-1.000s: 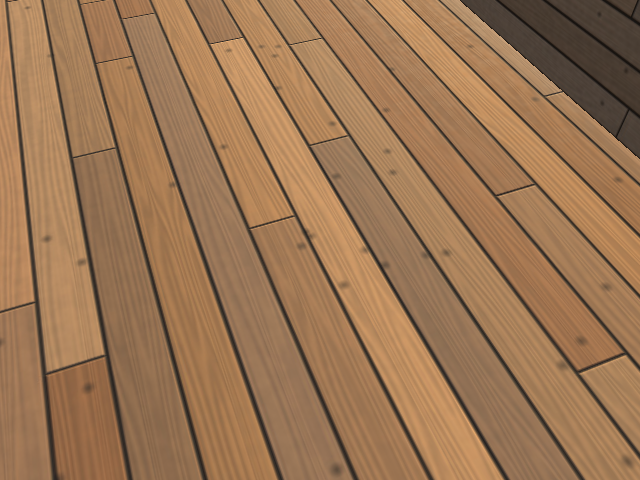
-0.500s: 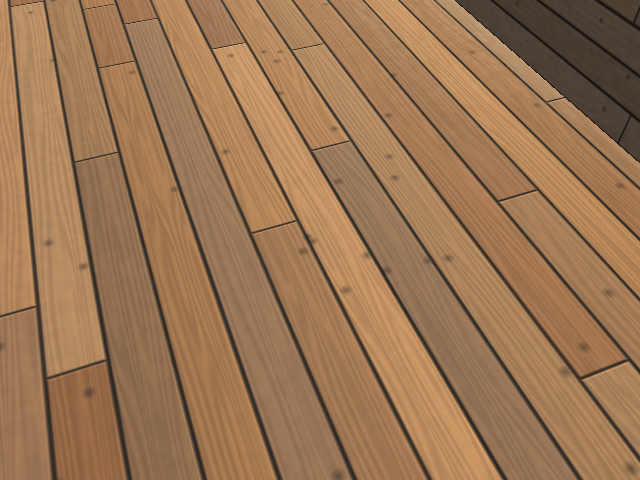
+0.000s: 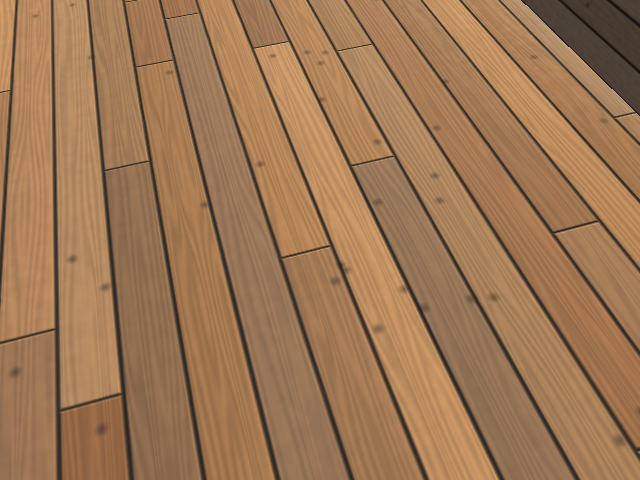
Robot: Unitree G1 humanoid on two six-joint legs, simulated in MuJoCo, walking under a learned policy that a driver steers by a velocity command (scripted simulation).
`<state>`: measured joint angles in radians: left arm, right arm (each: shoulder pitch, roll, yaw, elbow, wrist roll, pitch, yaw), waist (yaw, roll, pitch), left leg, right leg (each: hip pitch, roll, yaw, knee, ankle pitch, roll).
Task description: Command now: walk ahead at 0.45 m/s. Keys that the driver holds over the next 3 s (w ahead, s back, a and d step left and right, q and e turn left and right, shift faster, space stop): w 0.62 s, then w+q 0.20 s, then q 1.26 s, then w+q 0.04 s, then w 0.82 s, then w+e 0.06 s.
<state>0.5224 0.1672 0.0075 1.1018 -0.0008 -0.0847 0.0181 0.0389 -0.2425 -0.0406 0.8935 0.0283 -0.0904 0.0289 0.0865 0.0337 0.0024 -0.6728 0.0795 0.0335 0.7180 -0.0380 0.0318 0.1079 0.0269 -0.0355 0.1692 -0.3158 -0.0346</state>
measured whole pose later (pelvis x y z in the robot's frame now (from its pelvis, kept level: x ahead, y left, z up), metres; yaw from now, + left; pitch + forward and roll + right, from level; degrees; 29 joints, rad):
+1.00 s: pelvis +0.57 -0.02 +0.01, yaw +9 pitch +1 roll -2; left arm 0.26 0.23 0.06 0.97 0.02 -0.09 0.02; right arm 0.16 -0.27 -0.08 0.87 0.01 -0.04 0.00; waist 0.03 0.04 0.04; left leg -0.67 0.10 -0.03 0.87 -0.07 0.01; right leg -0.09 0.02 -0.20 0.28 -0.20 -0.05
